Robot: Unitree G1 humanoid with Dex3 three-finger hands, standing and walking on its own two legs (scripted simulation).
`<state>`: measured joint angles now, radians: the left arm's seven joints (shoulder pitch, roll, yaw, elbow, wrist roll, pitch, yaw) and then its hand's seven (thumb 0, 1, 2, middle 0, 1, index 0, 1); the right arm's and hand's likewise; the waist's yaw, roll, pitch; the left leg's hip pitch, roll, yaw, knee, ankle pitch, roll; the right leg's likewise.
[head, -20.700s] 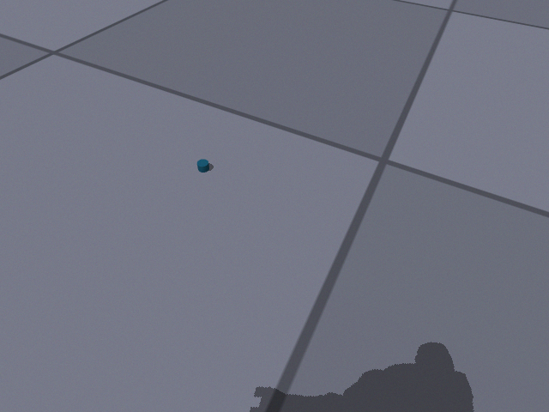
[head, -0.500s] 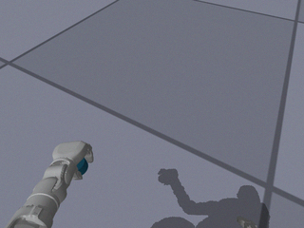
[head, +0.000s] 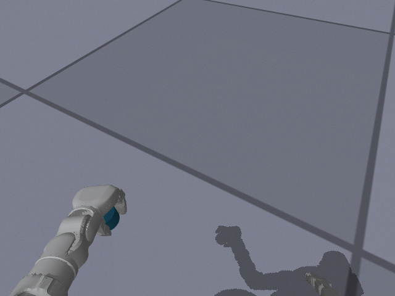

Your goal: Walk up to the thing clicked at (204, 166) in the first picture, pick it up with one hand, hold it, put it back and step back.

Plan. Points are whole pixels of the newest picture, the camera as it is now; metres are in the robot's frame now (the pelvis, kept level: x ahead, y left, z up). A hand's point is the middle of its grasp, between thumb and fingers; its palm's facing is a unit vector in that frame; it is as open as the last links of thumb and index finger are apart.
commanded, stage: hold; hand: left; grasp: from above
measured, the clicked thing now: (104, 216) +0.32 +0.23 -0.07
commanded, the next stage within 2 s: crouch in 1.08 s
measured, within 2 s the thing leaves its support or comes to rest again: neither
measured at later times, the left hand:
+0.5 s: hand (102, 219) +0.29 +0.22 -0.02, palm faces -0.43 -0.07 -0.90, open 7.2 cm
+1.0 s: hand (102, 219) +0.29 +0.22 -0.03, palm faces -0.45 -0.06 -0.89, open 7.2 cm
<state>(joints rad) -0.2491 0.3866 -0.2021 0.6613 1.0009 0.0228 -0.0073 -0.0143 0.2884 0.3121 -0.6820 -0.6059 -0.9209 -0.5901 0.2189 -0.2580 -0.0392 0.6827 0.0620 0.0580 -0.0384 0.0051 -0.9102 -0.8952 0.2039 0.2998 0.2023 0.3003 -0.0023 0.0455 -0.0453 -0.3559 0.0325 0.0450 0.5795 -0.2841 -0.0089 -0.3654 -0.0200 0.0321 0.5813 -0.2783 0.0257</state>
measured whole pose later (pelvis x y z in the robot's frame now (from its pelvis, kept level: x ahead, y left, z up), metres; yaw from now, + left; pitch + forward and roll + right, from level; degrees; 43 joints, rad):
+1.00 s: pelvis +0.00 +0.00 +0.01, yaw +0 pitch +1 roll +0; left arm -0.22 0.39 -0.22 0.58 0.99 0.03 -0.05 -0.01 0.29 0.30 -0.69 -0.60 -0.93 -0.57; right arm 0.19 -0.25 -0.03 0.67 0.07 0.09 -0.05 0.01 -0.91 -0.90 0.20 0.30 0.20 0.30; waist 0.02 0.05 -0.01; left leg -0.25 0.03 0.05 0.46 -0.23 -0.01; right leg -0.27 -0.02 0.03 0.48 -0.24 0.02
